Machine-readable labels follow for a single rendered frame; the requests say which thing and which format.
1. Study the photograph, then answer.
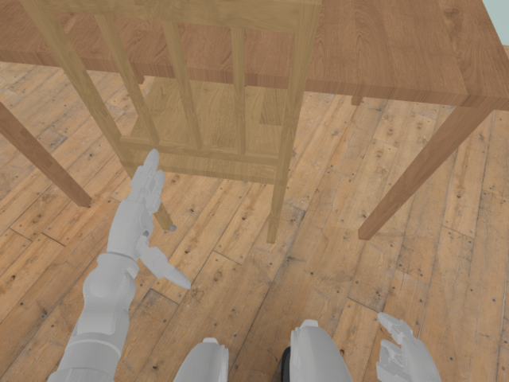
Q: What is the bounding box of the chair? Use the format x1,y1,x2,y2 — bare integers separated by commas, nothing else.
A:
19,0,322,244

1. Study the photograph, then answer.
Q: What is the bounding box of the right robot hand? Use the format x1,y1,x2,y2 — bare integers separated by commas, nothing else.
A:
376,312,441,382

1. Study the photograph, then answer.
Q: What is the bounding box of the left robot hand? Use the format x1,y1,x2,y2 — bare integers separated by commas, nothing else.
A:
107,149,191,289

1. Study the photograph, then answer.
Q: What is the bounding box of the robot left forearm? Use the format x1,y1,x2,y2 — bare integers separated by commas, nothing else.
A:
47,252,139,382

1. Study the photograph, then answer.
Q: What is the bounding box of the table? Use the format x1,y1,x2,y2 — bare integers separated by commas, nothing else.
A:
0,0,509,240

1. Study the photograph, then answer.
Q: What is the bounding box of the robot right shin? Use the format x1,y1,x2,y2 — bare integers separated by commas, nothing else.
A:
289,319,318,382

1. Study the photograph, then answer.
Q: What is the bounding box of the left robot thigh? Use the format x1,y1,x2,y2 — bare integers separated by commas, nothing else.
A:
173,342,228,382

